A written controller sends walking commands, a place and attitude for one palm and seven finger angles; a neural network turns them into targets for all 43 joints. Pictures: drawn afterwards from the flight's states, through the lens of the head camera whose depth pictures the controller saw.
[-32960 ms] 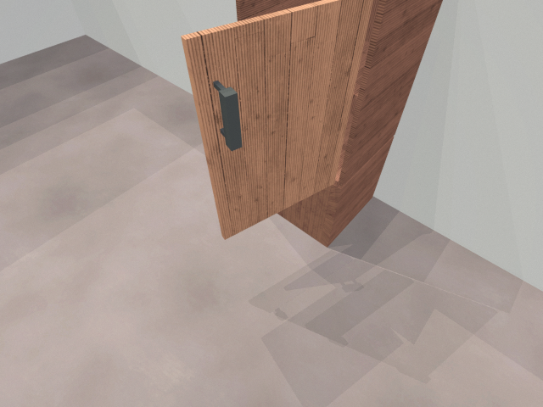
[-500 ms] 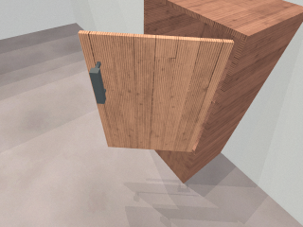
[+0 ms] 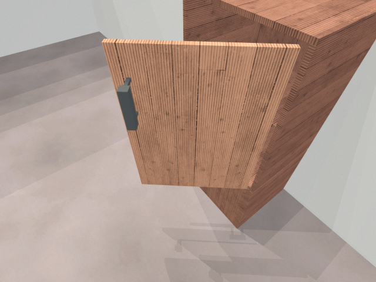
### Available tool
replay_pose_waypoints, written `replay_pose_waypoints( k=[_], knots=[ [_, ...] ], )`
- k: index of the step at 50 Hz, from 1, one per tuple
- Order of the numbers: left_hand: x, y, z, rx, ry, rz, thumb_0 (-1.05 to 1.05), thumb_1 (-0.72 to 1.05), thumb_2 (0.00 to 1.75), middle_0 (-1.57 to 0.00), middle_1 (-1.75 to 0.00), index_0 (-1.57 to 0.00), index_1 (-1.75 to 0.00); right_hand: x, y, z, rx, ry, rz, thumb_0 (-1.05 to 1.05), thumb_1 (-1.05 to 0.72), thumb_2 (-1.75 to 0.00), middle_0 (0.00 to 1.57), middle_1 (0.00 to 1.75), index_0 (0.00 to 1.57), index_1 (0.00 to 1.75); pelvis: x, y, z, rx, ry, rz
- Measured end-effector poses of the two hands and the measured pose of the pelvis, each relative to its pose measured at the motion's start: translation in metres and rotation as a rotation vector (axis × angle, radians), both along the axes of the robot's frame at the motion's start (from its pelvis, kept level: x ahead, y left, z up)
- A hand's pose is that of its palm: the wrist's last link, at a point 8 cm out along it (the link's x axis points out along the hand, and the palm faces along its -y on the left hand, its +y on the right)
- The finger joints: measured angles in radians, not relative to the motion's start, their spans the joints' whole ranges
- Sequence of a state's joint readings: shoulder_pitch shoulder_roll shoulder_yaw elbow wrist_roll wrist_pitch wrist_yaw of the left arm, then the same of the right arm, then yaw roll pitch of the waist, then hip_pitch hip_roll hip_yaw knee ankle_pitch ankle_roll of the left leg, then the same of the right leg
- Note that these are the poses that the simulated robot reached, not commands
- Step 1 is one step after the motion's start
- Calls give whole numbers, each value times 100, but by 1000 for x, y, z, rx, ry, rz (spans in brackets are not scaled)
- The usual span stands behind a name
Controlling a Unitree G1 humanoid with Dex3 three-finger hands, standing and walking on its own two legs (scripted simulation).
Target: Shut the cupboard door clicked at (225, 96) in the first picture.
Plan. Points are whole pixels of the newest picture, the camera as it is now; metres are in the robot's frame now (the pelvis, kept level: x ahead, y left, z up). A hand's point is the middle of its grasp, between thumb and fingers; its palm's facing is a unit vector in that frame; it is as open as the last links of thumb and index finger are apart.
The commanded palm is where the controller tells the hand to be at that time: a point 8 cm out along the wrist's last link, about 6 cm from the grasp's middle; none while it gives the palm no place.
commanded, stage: look again from close up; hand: left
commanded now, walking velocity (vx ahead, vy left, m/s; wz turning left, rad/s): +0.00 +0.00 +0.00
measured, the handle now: (130, 104) +0.51 +0.18 +0.10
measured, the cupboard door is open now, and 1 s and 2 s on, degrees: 50 50 50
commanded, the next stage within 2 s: shuffle to correct the standing spot in 0.08 s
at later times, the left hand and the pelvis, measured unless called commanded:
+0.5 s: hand out of the picture +0.02 +0.17 -0.18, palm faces +0.02 -0.98 -0.18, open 7.3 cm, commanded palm none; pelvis +0.04 +0.00 +0.00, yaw +0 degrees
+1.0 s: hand out of the picture +0.08 +0.23 -0.16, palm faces +0.04 -0.95 -0.32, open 7.3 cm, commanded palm none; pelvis -0.01 +0.00 -0.01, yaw +1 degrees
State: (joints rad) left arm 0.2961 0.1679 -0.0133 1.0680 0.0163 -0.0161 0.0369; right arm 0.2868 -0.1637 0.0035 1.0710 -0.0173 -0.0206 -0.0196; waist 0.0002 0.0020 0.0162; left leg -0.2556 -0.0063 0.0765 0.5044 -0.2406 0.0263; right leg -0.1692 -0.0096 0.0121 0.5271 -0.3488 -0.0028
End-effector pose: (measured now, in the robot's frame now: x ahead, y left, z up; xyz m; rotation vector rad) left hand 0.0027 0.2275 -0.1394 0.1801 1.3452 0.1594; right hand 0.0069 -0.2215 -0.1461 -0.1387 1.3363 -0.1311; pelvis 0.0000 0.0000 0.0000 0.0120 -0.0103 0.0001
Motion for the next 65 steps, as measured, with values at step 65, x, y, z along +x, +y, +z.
replay_pose_waypoints(
  k=[65],
  knots=[
    [-5, 81, 15, 88, -181, -52, 0, 91, 90, -20, -30, -21, -30, 33, -34, 44, -169, -244, 96, 0, -90, -90, 20, 30, 20, 30, -56, 24, -1, -35, -41, 21]
  ],
)
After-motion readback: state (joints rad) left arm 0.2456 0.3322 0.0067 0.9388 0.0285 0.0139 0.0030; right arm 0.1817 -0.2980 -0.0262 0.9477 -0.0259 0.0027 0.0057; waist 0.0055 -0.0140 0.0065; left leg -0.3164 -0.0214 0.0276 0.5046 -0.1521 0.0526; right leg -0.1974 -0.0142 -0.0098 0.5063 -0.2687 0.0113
